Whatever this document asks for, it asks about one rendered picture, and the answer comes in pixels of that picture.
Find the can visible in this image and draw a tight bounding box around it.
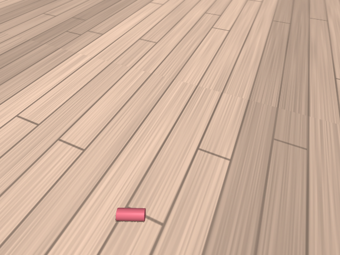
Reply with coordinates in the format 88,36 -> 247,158
116,208 -> 146,222

